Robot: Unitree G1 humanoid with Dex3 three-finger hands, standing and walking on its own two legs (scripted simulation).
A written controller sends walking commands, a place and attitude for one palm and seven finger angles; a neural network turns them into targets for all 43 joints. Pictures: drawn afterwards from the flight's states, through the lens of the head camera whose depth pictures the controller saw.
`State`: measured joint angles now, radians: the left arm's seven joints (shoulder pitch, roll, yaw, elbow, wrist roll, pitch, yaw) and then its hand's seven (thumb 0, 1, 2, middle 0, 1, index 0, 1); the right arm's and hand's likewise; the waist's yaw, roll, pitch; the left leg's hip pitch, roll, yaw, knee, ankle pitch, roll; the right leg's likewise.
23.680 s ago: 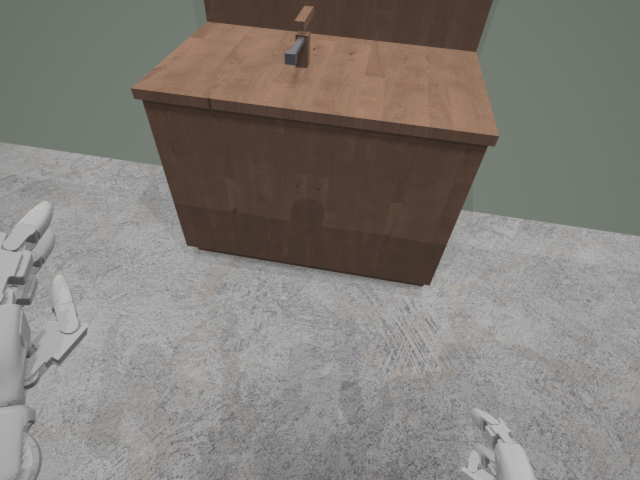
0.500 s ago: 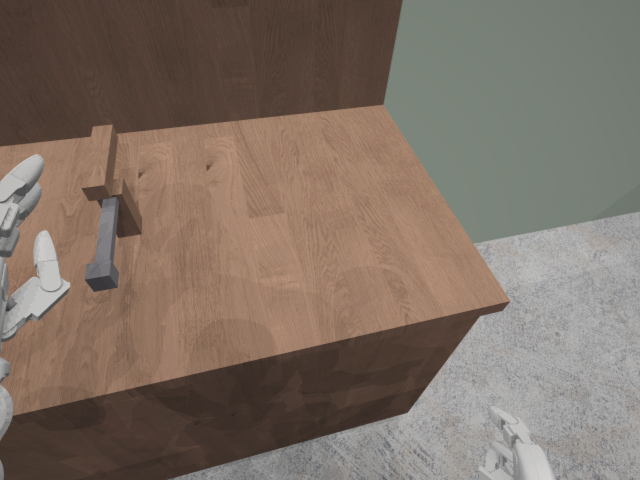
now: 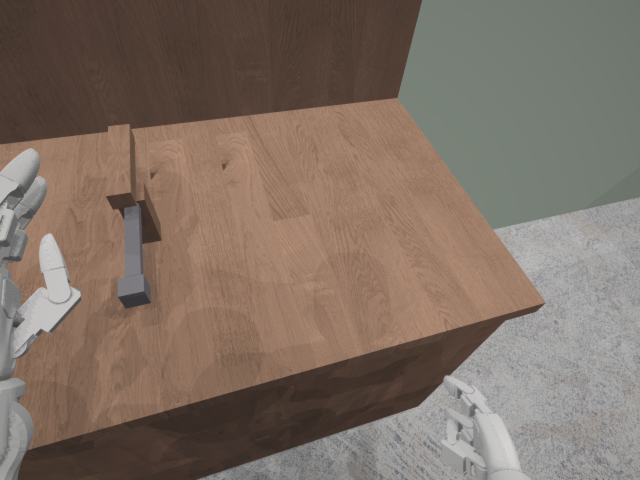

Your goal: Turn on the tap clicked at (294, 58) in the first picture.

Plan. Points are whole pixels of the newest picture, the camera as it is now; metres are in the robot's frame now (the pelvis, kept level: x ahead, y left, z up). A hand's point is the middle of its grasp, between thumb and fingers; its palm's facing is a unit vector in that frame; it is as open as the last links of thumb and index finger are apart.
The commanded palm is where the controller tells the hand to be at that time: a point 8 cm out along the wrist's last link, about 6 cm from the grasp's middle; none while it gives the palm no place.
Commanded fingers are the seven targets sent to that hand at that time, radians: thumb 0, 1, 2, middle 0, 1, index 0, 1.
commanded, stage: come to a stop and stand still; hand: left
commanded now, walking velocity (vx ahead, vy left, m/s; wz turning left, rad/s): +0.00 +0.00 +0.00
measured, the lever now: (134, 291) +0.29 +0.25 +0.06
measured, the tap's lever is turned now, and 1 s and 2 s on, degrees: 0 0 0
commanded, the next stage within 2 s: look again from close up in 0.04 s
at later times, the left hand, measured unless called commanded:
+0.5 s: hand (75, 355) +0.18 +0.23 +0.16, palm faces +0.39 -0.85 -0.36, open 7.4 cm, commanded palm +0.12 +0.26 +0.18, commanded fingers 0.00 0.90 0.90 -0.20 -0.30 -0.20 -0.30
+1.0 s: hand (110, 321) +0.21 +0.22 +0.15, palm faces +0.27 -0.88 -0.38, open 7.4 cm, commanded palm +0.16 +0.27 +0.18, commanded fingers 0.00 0.90 0.90 -0.20 -0.30 -0.20 -0.30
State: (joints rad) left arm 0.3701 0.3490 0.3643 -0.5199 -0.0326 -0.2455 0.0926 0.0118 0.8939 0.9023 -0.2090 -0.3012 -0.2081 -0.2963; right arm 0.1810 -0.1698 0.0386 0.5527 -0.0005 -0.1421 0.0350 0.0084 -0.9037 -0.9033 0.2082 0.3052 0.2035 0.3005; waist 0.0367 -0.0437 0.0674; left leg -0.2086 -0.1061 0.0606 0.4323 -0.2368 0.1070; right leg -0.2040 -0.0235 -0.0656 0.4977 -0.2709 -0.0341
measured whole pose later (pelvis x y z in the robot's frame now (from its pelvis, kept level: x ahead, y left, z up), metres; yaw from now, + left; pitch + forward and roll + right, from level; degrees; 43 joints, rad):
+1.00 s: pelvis -0.01 -0.01 +0.00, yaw -2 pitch +2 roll -2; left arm 0.46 0.34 0.32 -0.46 -0.05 -0.26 0.07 0.01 0.90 0.90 -0.21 -0.30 -0.21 -0.30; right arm 0.22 -0.22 0.01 0.57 0.02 -0.15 0.00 0.01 -0.91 -0.90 0.20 0.30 0.20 0.30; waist 0.00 0.01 0.04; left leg -0.27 -0.07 0.08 0.47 -0.24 0.11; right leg -0.23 0.01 -0.05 0.45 -0.25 0.00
